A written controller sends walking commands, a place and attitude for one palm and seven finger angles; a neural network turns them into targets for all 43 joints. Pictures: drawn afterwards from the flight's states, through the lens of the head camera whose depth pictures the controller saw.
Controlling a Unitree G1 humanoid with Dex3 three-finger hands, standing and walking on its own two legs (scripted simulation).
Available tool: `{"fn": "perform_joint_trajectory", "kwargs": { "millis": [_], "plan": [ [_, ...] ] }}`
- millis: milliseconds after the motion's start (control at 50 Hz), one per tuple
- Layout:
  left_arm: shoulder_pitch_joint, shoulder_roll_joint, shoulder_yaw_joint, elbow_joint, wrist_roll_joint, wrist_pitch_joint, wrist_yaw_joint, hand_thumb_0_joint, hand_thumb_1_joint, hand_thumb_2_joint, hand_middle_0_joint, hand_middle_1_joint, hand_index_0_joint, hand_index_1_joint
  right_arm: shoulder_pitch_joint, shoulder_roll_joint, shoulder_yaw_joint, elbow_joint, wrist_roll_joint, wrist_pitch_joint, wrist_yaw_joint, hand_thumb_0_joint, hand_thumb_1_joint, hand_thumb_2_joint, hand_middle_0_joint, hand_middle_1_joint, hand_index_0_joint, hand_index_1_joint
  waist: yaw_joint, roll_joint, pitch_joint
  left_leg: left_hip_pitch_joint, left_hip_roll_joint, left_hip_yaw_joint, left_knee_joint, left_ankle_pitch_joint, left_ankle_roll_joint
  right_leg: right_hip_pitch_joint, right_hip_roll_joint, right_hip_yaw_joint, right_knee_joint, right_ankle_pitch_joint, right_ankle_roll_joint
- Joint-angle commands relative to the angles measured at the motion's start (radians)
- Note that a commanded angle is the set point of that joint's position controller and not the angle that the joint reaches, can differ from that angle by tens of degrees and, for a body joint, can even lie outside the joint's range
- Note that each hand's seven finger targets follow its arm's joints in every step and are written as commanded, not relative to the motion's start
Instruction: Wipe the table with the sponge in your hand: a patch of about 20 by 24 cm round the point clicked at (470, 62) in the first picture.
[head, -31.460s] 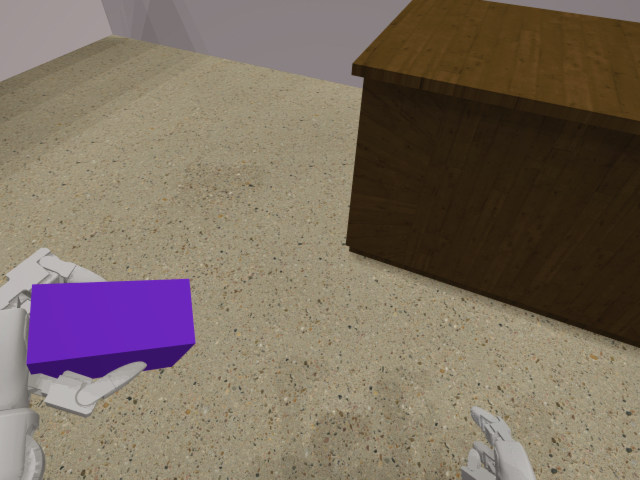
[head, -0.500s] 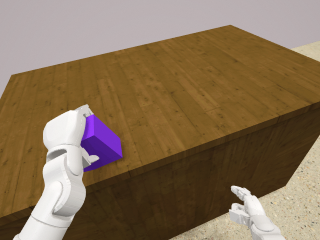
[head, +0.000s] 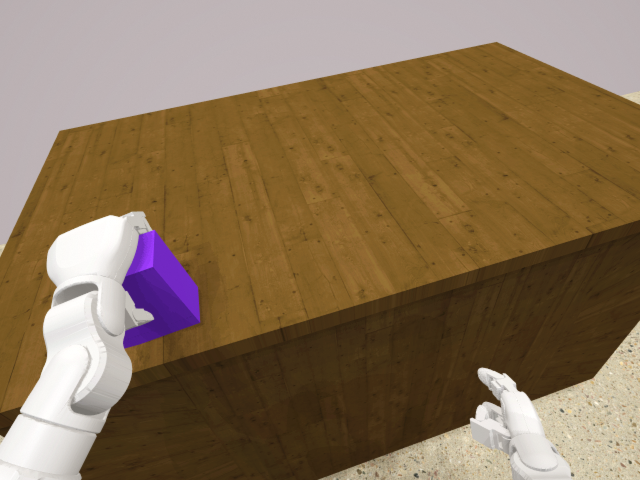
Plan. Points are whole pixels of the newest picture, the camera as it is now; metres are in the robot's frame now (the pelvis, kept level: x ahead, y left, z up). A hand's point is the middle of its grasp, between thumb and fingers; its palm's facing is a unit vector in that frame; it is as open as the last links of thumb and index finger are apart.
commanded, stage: wipe forward along the middle lane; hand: left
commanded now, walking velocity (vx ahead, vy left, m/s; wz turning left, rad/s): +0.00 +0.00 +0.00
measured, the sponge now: (145, 301) +0.28 +0.28 +0.10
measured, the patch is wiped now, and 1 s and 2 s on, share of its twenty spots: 1.00 1.00 1.00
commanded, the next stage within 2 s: slide back across to the first lane in 1.58 s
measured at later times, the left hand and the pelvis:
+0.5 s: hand (127, 252) +0.32 +0.31 +0.15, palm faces +0.02 -0.03 -1.00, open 10.1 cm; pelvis +0.00 +0.01 +0.00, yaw +1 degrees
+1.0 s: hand (135, 233) +0.36 +0.32 +0.14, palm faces -0.05 +0.00 -1.00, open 10.1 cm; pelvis -0.01 +0.01 +0.00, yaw +2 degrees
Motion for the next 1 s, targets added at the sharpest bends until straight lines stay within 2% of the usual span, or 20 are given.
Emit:
{"fn": "perform_joint_trajectory", "kwargs": {
  "millis": [0,40,140,220,240,260,300,320,380,440,460,520,560,660,740,780,820,860,920,980],
  "plan": [
    [-0.365,0.204,0.075,-0.034,0.080,-0.035,0.009,0.000,0.100,1.300,-1.200,-1.600,-1.200,-1.600,-0.233,-0.079,-0.024,-0.162,0.001,-0.070,-0.014,0.000,-0.900,-0.900,0.200,0.300,0.200,0.300,-0.022,-0.097,-0.148,-0.083,-0.035,0.011,-0.062,0.185,0.044,0.121,-0.054,0.102,-0.106,0.072,0.027],
    [-0.414,0.198,0.064,-0.020,0.105,-0.044,0.005,0.000,0.100,1.300,-1.200,-1.600,-1.200,-1.600,-0.230,-0.071,-0.019,-0.168,0.001,-0.083,-0.007,0.000,-0.900,-0.900,0.200,0.300,0.200,0.300,-0.013,-0.082,-0.196,-0.086,-0.035,0.009,-0.065,0.201,0.043,0.150,-0.057,0.091,-0.089,0.083,0.021],
    [-0.392,0.205,0.098,0.039,0.079,-0.087,-0.002,0.000,0.100,1.300,-1.200,-1.600,-1.200,-1.600,-0.206,-0.072,-0.019,-0.170,-0.005,-0.082,-0.003,0.000,-0.900,-0.900,0.200,0.300,0.200,0.300,-0.006,-0.140,-0.206,-0.095,-0.033,0.012,-0.069,0.219,0.042,0.181,-0.059,0.079,-0.085,0.135,0.026],
    [-0.410,0.234,0.118,0.111,0.081,-0.108,0.005,0.000,0.100,1.300,-1.200,-1.600,-1.200,-1.600,-0.191,-0.087,-0.024,-0.156,-0.002,-0.074,-0.004,0.000,-0.900,-0.900,0.200,0.300,0.200,0.300,-0.018,-0.111,-0.145,-0.102,-0.027,0.008,-0.086,0.188,0.037,0.133,-0.049,0.086,-0.107,0.093,0.020],
    [-0.444,0.214,0.099,0.129,0.086,-0.112,0.007,0.000,0.100,1.300,-1.200,-1.600,-1.200,-1.600,-0.178,-0.085,-0.021,-0.157,-0.004,-0.080,-0.003,0.000,-0.900,-0.900,0.200,0.300,0.200,0.300,-0.017,-0.130,-0.171,-0.110,-0.030,0.010,-0.082,0.204,0.037,0.150,-0.056,0.063,-0.096,0.108,0.022],
    [-0.418,0.202,0.090,0.185,0.082,-0.111,0.007,0.000,0.100,1.300,-1.200,-1.600,-1.200,-1.600,-0.172,-0.086,-0.026,-0.146,-0.002,-0.076,-0.006,0.000,-0.900,-0.900,0.200,0.300,0.200,0.300,-0.025,-0.139,-0.136,-0.114,-0.027,0.011,-0.085,0.189,0.037,0.129,-0.053,0.064,-0.107,0.095,0.024],
    [-0.470,0.204,0.079,0.195,0.084,-0.120,0.005,0.000,0.100,1.300,-1.200,-1.600,-1.200,-1.600,-0.162,-0.094,-0.029,-0.142,-0.001,-0.072,-0.009,0.000,-0.900,-0.900,0.200,0.300,0.200,0.300,-0.030,-0.123,-0.151,-0.114,-0.030,0.013,-0.088,0.183,0.035,0.131,-0.054,0.056,-0.107,0.095,0.024],
    [-0.467,0.250,0.120,0.182,0.089,-0.127,0.010,0.000,0.100,1.300,-1.200,-1.600,-1.200,-1.600,-0.164,-0.097,-0.032,-0.148,0.002,-0.077,-0.006,0.000,-0.900,-0.900,0.200,0.300,0.200,0.300,-0.024,-0.103,-0.172,-0.106,-0.026,0.008,-0.087,0.177,0.037,0.133,-0.052,0.076,-0.106,0.079,0.018],
    [-0.450,0.180,0.070,0.230,0.080,-0.140,0.003,0.000,0.100,1.300,-1.200,-1.600,-1.200,-1.600,-0.144,-0.098,-0.037,-0.144,0.002,-0.076,-0.007,0.000,-0.900,-0.900,0.200,0.300,0.200,0.300,-0.029,-0.120,-0.170,-0.113,-0.028,0.008,-0.084,0.205,0.036,0.137,-0.054,0.047,-0.097,0.124,0.020],
    [-0.484,0.205,0.087,0.239,0.089,-0.154,0.006,0.000,0.100,1.300,-1.200,-1.600,-1.200,-1.600,-0.129,-0.101,-0.037,-0.150,0.001,-0.083,-0.008,0.000,-0.900,-0.900,0.200,0.300,0.200,0.300,-0.028,-0.150,-0.210,-0.122,-0.032,0.010,-0.072,0.215,0.041,0.155,-0.060,0.050,-0.085,0.141,0.022],
    [-0.461,0.173,0.064,0.260,0.081,-0.156,0.005,0.000,0.100,1.300,-1.200,-1.600,-1.200,-1.600,-0.124,-0.102,-0.041,-0.146,0.003,-0.080,-0.010,0.000,-0.900,-0.900,0.200,0.300,0.200,0.300,-0.035,-0.144,-0.185,-0.123,-0.029,0.009,-0.076,0.213,0.041,0.139,-0.057,0.045,-0.089,0.145,0.022],
    [-0.502,0.215,0.093,0.267,0.083,-0.171,0.010,0.000,0.100,1.300,-1.200,-1.600,-1.200,-1.600,-0.115,-0.111,-0.045,-0.145,0.007,-0.080,-0.011,0.000,-0.900,-0.900,0.200,0.300,0.200,0.300,-0.040,-0.143,-0.178,-0.127,-0.025,0.003,-0.080,0.190,0.041,0.122,-0.054,0.054,-0.094,0.120,0.020],
    [-0.510,0.178,0.059,0.331,0.085,-0.173,0.013,0.000,0.100,1.300,-1.200,-1.600,-1.200,-1.600,-0.098,-0.110,-0.047,-0.132,0.006,-0.081,-0.016,0.000,-0.900,-0.900,0.200,0.300,0.200,0.300,-0.050,-0.155,-0.154,-0.135,-0.029,0.009,-0.074,0.189,0.042,0.106,-0.056,0.041,-0.097,0.122,0.023],
    [-0.579,0.195,0.053,0.434,0.102,-0.188,0.014,0.000,0.100,1.300,-1.200,-1.600,-1.200,-1.600,-0.068,-0.119,-0.050,-0.117,0.009,-0.075,-0.023,0.000,-0.900,-0.900,0.200,0.300,0.200,0.300,-0.063,-0.165,-0.142,-0.158,-0.029,0.010,-0.077,0.157,0.041,0.084,-0.056,0.041,-0.103,0.089,0.024],
    [-0.638,0.221,0.060,0.461,0.117,-0.220,0.011,0.000,0.100,1.300,-1.200,-1.600,-1.200,-1.600,-0.049,-0.120,-0.051,-0.122,0.008,-0.073,-0.025,0.000,-0.900,-0.900,0.200,0.300,0.200,0.300,-0.062,-0.147,-0.195,-0.164,-0.033,0.012,-0.065,0.162,0.041,0.101,-0.060,0.047,-0.091,0.105,0.023],
    [-0.605,0.186,0.040,0.502,0.108,-0.232,0.009,0.000,0.100,1.300,-1.200,-1.600,-1.200,-1.600,-0.040,-0.121,-0.055,-0.122,0.009,-0.069,-0.024,0.000,-0.900,-0.900,0.200,0.300,0.200,0.300,-0.065,-0.153,-0.173,-0.169,-0.030,0.011,-0.065,0.157,0.041,0.084,-0.057,0.040,-0.093,0.107,0.023],
    [-0.661,0.223,0.062,0.518,0.112,-0.249,0.013,0.000,0.100,1.300,-1.200,-1.600,-1.200,-1.600,-0.030,-0.125,-0.053,-0.123,0.009,-0.069,-0.027,0.000,-0.900,-0.900,0.200,0.300,0.200,0.300,-0.073,-0.149,-0.179,-0.180,-0.028,0.008,-0.065,0.143,0.043,0.076,-0.057,0.051,-0.097,0.097,0.022],
    [-0.678,0.192,0.035,0.565,0.117,-0.258,0.018,0.000,0.100,1.300,-1.200,-1.600,-1.200,-1.600,-0.013,-0.123,-0.057,-0.115,0.010,-0.068,-0.030,0.000,-0.900,-0.900,0.200,0.300,0.200,0.300,-0.082,-0.170,-0.168,-0.184,-0.030,0.013,-0.058,0.131,0.044,0.057,-0.057,0.043,-0.099,0.083,0.027],
    [-0.719,0.247,0.073,0.604,0.117,-0.283,0.023,0.000,0.100,1.300,-1.200,-1.600,-1.200,-1.600,0.008,-0.130,-0.058,-0.109,0.008,-0.068,-0.033,0.000,-0.900,-0.900,0.200,0.300,0.200,0.300,-0.083,-0.170,-0.176,-0.202,-0.030,0.010,-0.055,0.114,0.045,0.057,-0.059,0.057,-0.101,0.075,0.027],
    [-0.765,0.244,0.055,0.663,0.124,-0.299,0.027,0.000,0.100,1.300,-1.200,-1.600,-1.200,-1.600,0.028,-0.130,-0.061,-0.099,0.010,-0.064,-0.040,0.000,-0.900,-0.900,0.200,0.300,0.200,0.300,-0.094,-0.177,-0.171,-0.218,-0.033,0.018,-0.049,0.094,0.045,0.049,-0.062,0.057,-0.103,0.057,0.033]
  ]
}}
